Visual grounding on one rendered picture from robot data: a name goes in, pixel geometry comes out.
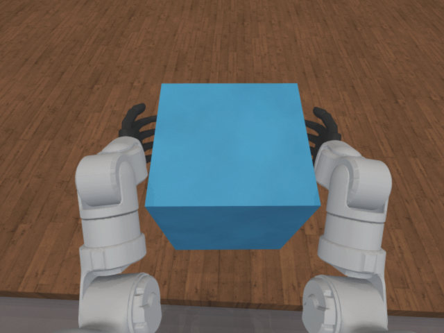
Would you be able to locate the robot right upper arm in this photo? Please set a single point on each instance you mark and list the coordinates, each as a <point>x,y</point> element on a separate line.
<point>336,304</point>

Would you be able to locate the right robot forearm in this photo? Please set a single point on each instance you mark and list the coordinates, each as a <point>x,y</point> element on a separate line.
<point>357,202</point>

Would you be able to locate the robot right hand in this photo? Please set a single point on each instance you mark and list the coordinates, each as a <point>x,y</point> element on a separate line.
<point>326,133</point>

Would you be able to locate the left robot forearm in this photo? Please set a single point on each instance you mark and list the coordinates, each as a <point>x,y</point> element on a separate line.
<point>107,197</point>

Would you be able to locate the robot left hand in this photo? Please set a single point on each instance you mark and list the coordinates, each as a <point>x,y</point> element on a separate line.
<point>130,127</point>

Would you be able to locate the carton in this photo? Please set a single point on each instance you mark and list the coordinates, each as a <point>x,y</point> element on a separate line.
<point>231,166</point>

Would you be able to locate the robot left upper arm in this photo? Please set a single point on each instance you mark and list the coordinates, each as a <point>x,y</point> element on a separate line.
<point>121,303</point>

